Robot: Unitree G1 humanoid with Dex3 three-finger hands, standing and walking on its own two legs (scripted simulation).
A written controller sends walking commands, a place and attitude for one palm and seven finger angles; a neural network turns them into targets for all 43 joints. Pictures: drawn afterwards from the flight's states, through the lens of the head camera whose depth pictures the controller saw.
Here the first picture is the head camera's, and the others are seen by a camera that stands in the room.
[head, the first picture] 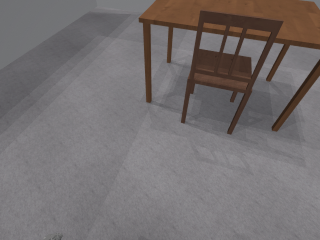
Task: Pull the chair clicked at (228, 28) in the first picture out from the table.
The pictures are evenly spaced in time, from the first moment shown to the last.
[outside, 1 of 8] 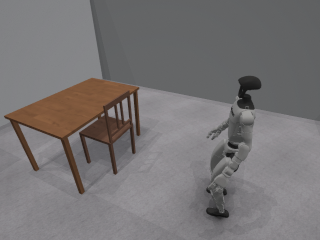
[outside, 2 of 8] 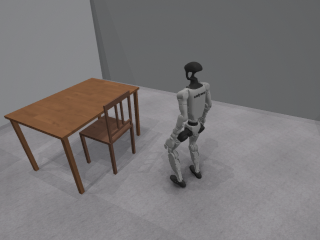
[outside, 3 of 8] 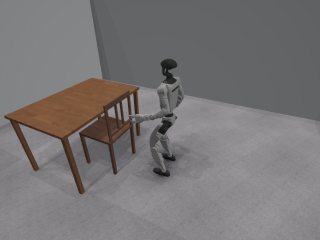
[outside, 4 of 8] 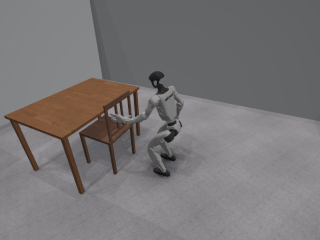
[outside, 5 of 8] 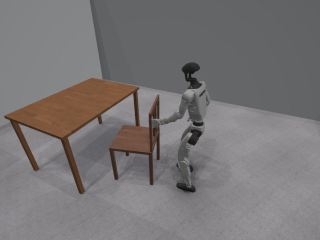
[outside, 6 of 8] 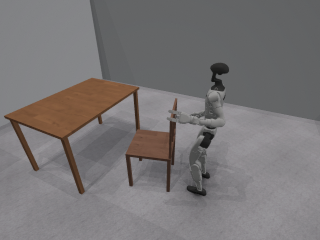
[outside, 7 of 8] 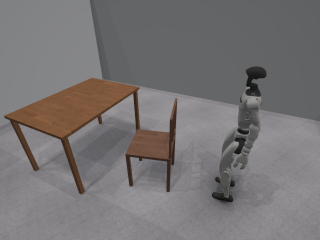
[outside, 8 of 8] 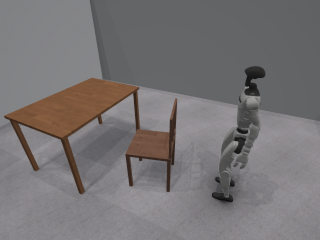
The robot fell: no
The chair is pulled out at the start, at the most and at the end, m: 0.00 0.60 0.60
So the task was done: yes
